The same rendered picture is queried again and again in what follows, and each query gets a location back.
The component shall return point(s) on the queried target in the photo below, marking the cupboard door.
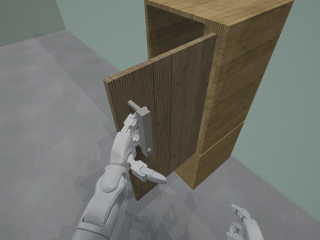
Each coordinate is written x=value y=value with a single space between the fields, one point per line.
x=173 y=87

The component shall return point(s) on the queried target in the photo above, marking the handle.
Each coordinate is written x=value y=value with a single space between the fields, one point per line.
x=144 y=127

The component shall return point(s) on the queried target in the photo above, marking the robot left forearm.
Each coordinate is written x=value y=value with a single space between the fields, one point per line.
x=102 y=211

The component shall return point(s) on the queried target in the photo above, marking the robot right hand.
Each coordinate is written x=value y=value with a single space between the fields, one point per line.
x=249 y=229

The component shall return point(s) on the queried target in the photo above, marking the robot left hand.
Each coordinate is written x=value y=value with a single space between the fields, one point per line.
x=124 y=144

